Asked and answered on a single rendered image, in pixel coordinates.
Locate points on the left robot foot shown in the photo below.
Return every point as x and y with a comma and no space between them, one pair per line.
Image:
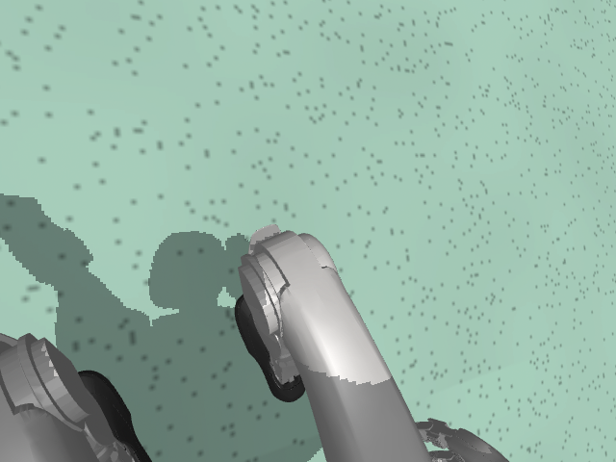
115,412

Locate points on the right robot hand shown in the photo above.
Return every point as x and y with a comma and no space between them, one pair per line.
463,445

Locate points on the right robot foot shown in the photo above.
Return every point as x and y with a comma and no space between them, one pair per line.
287,392

